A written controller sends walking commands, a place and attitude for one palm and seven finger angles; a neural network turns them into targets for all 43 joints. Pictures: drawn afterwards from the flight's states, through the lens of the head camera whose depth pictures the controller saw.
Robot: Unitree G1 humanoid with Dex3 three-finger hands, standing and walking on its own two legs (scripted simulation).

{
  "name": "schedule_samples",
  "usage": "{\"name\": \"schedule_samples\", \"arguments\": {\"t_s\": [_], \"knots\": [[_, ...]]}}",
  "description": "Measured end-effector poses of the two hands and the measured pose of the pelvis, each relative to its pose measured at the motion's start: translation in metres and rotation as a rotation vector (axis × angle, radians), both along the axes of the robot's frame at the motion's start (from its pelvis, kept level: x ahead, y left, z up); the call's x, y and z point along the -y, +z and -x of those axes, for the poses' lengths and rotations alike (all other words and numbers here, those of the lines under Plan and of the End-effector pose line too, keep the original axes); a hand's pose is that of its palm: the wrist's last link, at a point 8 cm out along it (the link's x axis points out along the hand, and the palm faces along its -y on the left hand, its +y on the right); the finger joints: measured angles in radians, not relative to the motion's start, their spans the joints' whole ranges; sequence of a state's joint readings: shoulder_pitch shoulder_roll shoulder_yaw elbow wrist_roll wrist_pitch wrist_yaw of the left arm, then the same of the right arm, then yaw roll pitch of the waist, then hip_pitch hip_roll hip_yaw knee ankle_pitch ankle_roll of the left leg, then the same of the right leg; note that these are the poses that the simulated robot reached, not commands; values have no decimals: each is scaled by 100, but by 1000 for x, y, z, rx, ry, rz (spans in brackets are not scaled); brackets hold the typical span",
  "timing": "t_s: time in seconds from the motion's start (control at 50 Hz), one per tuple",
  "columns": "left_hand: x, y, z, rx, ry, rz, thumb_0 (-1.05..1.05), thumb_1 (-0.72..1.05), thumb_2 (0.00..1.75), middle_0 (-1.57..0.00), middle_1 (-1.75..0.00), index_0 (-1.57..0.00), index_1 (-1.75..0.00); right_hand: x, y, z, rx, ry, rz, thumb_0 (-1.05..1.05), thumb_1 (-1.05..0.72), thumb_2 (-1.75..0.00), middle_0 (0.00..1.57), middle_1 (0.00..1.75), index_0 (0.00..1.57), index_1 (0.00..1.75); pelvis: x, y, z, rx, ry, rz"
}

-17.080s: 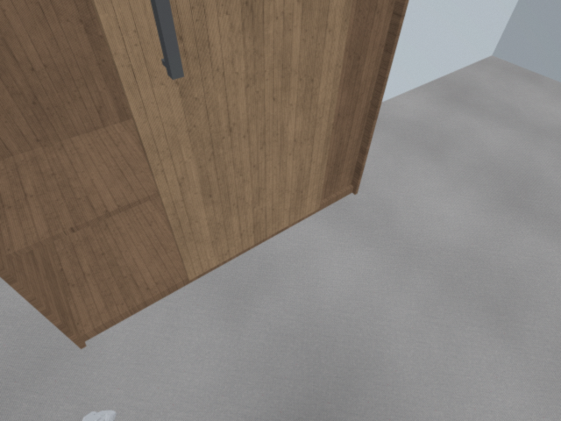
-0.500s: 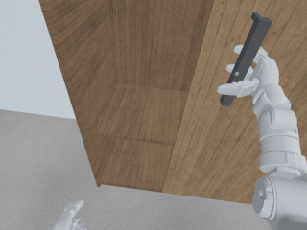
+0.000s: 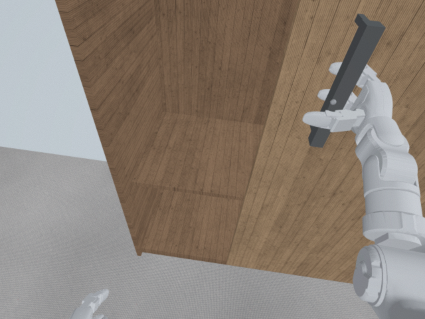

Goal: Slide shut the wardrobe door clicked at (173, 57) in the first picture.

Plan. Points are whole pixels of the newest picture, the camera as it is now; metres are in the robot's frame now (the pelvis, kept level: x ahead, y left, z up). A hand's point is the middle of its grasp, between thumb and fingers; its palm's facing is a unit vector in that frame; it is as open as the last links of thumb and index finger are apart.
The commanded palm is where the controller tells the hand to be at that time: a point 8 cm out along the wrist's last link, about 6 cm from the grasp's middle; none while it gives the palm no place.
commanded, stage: grip the handle and tug to test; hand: right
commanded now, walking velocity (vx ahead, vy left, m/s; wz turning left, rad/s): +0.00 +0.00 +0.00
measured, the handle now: (336, 87) +0.49 -0.17 +0.24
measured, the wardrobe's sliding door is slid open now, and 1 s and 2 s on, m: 0.41 0.41 0.41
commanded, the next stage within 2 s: tug the door sideways, standing still in 1.22 s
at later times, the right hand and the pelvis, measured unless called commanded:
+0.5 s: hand (332, 102) +0.43 -0.15 +0.24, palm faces +0.05 +1.00 +0.00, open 6.3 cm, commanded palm +0.41 -0.20 +0.24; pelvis +0.00 +0.00 +0.00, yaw +0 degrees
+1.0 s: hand (331, 102) +0.43 -0.15 +0.24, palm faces +0.04 +1.00 +0.01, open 6.1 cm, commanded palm +0.40 -0.21 +0.24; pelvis -0.01 +0.00 +0.00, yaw +1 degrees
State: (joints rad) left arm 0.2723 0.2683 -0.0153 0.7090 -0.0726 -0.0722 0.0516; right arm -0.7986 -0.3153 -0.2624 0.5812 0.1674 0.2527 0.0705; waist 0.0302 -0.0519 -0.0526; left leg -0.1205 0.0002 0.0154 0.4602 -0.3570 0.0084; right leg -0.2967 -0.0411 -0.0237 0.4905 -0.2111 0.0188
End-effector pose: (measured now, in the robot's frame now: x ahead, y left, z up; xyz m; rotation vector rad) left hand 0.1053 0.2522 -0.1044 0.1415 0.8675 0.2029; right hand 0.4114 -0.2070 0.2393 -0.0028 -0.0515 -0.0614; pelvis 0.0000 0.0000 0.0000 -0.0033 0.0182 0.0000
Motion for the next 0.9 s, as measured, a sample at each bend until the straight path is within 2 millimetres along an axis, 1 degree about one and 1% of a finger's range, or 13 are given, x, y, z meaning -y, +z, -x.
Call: {"name": "schedule_samples", "arguments": {"t_s": [0.1,0.26,0.36,0.44,0.58,0.9], "knots": [[4,2,-7,18,-7,4,1,91,90,-20,-30,-20,-30,0,1,2,8,-2,-3,-1,17,-44,33,124,33,125,1,0,0,2,1,0],[9,5,-18,41,-27,8,1,91,90,-20,-30,-20,-30,1,2,5,2,-3,-4,0,-18,-59,37,129,37,130,2,0,0,6,-3,0],[11,6,-21,47,-32,9,1,91,90,-20,-30,-20,-30,1,2,6,1,-10,4,1,-41,-69,39,133,38,132,2,0,1,8,-6,-1],[11,5,-19,38,-34,5,1,91,90,-20,-30,-20,-30,-1,2,4,-4,3,-6,1,-58,-76,41,135,39,134,2,0,2,6,-8,-1],[8,3,-11,21,-26,2,1,91,90,-20,-30,-20,-30,-5,1,4,-2,15,-5,1,-62,-82,41,138,38,136,2,0,3,5,-6,-2],[-4,1,17,-5,24,-12,1,91,90,-20,-30,-20,-30,-4,1,3,-6,23,-11,1,-61,-82,41,139,39,136,-2,0,10,6,5,-4]]}}
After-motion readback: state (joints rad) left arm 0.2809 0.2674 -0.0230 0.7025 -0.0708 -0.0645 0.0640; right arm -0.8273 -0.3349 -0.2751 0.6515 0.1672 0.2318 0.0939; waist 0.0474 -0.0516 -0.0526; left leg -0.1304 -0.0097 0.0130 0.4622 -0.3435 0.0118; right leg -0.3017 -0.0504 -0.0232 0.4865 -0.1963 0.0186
